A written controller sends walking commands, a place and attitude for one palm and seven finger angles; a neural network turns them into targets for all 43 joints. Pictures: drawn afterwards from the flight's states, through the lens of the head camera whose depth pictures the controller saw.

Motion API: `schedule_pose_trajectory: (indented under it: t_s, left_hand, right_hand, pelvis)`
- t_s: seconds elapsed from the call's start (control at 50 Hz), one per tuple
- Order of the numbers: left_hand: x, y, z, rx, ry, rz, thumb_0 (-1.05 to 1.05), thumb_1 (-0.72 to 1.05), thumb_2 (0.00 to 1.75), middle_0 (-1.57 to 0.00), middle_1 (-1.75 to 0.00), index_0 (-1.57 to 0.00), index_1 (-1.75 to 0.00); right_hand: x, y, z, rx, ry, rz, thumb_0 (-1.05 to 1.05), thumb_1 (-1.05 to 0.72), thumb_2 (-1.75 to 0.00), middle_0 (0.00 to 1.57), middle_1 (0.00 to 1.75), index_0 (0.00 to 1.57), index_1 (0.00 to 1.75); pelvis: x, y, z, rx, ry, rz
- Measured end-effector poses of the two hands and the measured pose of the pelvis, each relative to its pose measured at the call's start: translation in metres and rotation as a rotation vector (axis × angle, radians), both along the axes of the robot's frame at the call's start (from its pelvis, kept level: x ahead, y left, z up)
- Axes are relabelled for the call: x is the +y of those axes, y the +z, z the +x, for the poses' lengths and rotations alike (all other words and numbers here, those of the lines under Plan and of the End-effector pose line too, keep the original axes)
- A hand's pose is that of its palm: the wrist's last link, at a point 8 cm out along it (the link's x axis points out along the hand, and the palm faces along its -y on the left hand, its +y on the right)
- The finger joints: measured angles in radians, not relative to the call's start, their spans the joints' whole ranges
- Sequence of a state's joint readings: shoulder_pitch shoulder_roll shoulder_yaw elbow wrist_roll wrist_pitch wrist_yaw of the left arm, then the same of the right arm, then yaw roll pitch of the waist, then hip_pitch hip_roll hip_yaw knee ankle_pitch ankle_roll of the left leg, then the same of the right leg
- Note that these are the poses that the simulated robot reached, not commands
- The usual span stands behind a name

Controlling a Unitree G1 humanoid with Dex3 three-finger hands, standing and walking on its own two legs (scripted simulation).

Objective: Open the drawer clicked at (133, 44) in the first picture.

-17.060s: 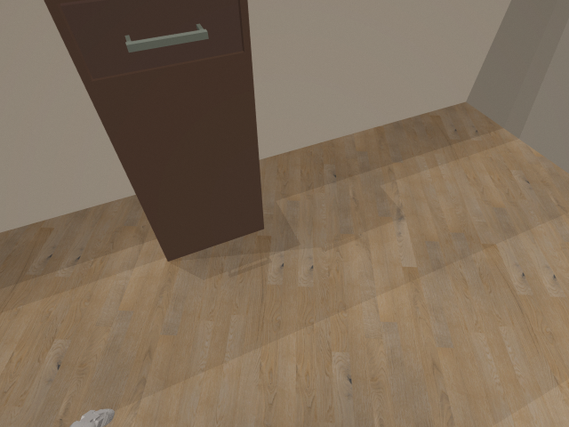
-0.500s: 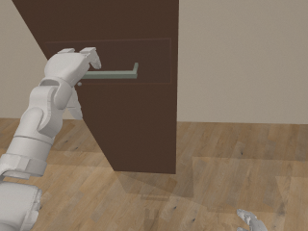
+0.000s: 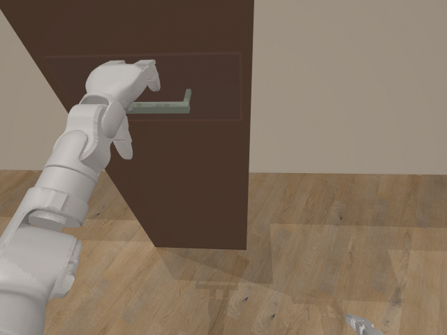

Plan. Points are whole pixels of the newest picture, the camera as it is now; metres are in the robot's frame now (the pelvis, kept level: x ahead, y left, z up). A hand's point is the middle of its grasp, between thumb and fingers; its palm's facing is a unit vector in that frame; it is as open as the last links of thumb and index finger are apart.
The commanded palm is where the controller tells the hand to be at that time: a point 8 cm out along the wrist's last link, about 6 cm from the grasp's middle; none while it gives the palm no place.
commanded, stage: move the hooked fingers above the handle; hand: left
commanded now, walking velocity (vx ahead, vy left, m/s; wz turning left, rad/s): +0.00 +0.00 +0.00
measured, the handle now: (146, 101) +0.54 +0.19 +0.12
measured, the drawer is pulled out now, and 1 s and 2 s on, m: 0.00 0.00 0.00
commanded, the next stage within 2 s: lower the fingers behind the handle in 1.06 s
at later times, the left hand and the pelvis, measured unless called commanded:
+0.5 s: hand (136, 97) +0.49 +0.18 +0.17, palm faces -0.01 -0.02 -1.00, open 13.8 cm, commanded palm +0.47 +0.19 +0.24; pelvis +0.00 -0.01 +0.00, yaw -2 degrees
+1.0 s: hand (140, 95) +0.49 +0.18 +0.17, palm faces -0.03 -0.02 -1.00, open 13.8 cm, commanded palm +0.48 +0.19 +0.24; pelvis +0.00 -0.01 +0.00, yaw -2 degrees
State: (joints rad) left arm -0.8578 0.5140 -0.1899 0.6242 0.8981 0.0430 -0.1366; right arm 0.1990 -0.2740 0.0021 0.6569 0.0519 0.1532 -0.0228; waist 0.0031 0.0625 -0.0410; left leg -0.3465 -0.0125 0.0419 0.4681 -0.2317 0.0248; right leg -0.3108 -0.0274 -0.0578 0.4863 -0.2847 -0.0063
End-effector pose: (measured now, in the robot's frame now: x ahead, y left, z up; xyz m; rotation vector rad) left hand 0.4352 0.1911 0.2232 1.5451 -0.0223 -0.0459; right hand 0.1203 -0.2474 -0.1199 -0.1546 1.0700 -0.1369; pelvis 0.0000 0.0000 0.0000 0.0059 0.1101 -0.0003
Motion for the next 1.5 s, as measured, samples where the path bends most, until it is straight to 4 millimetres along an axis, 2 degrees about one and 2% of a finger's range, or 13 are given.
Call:
schedule_pose_trajectory:
  t_s: [0.22, 0.3, 0.38, 0.48, 0.58, 0.7, 0.78, 0.9, 1.14, 1.34, 1.5]
  left_hand:
    - [-0.017, 0.001, 0.041, -0.006, -0.006, -0.013, 0.00, -0.49, 0.31, -0.33, -1.22, -0.32, -1.20]
    - [-0.017, 0.003, 0.042, -0.013, -0.001, -0.016, 0.00, -0.49, 0.31, -0.37, -1.24, -0.34, -1.21]
    - [-0.010, 0.002, 0.039, -0.011, 0.026, -0.017, 0.00, -0.49, 0.31, -0.36, -1.23, -0.34, -1.21]
    - [-0.005, 0.002, 0.031, -0.002, 0.031, 0.007, 0.00, -0.49, 0.31, -0.34, -1.22, -0.33, -1.21]
    - [-0.014, 0.006, 0.025, -0.018, -0.006, 0.002, 0.00, -0.49, 0.31, -0.33, -1.21, -0.33, -1.21]
    - [-0.016, 0.011, 0.030, -0.026, 0.021, -0.004, 0.00, -0.49, 0.30, -0.32, -1.21, -0.32, -1.20]
    - [-0.010, 0.012, 0.034, -0.009, 0.051, 0.001, 0.00, -0.49, 0.30, -0.32, -1.21, -0.32, -1.20]
    - [-0.006, 0.009, 0.035, 0.019, 0.037, 0.014, 0.00, -0.49, 0.31, -0.32, -1.21, -0.32, -1.20]
    - [-0.013, 0.004, 0.042, -0.020, -0.010, -0.004, 0.00, -0.49, 0.31, -0.37, -1.24, -0.33, -1.21]
    - [-0.018, 0.006, 0.042, -0.020, 0.032, 0.008, 0.00, -0.49, 0.31, -0.37, -1.23, -0.35, -1.25]
    - [-0.018, 0.003, 0.041, -0.005, 0.039, 0.013, 0.00, -0.49, 0.31, -0.34, -1.23, -0.33, -1.24]
  right_hand:
    - [-0.017, -0.010, -0.058, 0.133, -0.111, -0.024, 0.00, -0.90, -0.90, 0.20, 0.30, 0.20, 0.30]
    - [-0.021, -0.013, -0.077, 0.182, -0.138, -0.023, 0.01, -0.90, -0.90, 0.20, 0.30, 0.20, 0.30]
    - [-0.024, -0.014, -0.086, 0.196, -0.159, -0.020, 0.01, -0.90, -0.90, 0.20, 0.30, 0.20, 0.30]
    - [-0.027, -0.011, -0.082, 0.176, -0.158, -0.025, 0.01, -0.90, -0.90, 0.20, 0.30, 0.20, 0.30]
    - [-0.028, -0.009, -0.066, 0.134, -0.132, -0.034, 0.01, -0.90, -0.90, 0.20, 0.30, 0.20, 0.30]
    - [-0.027, -0.005, -0.047, 0.066, -0.117, -0.034, 0.01, -0.90, -0.90, 0.20, 0.30, 0.20, 0.30]
    - [-0.025, -0.003, -0.042, 0.042, -0.118, -0.034, 0.00, -0.90, -0.90, 0.20, 0.30, 0.20, 0.30]
    - [-0.024, -0.004, -0.048, 0.068, -0.123, -0.039, 0.00, -0.90, -0.90, 0.20, 0.30, 0.20, 0.30]
    - [-0.020, -0.011, -0.070, 0.156, -0.136, -0.034, 0.00, -0.90, -0.90, 0.20, 0.30, 0.20, 0.30]
    - [-0.015, -0.013, -0.072, 0.143, -0.142, -0.015, 0.00, -0.90, -0.90, 0.20, 0.30, 0.20, 0.30]
    - [-0.021, -0.010, -0.074, 0.121, -0.149, -0.034, 0.00, -0.90, -0.90, 0.20, 0.30, 0.20, 0.30]
  pelvis:
    - [-0.003, -0.002, 0.005, 0.047, -0.027, 0.001]
    - [-0.004, -0.002, 0.007, 0.051, -0.036, 0.001]
    - [-0.006, -0.002, 0.006, 0.043, -0.042, 0.002]
    - [-0.008, -0.002, 0.003, 0.036, -0.036, 0.000]
    - [-0.009, -0.002, 0.001, 0.029, -0.024, -0.001]
    - [-0.009, -0.002, -0.002, 0.031, -0.025, 0.001]
    - [-0.009, -0.003, -0.002, 0.036, -0.029, 0.001]
    - [-0.008, -0.003, 0.001, 0.038, -0.028, 0.000]
    - [-0.003, -0.004, 0.005, 0.058, -0.027, -0.003]
    - [-0.003, -0.005, 0.001, 0.058, -0.028, -0.002]
    - [-0.006, -0.005, -0.003, 0.059, -0.031, -0.001]
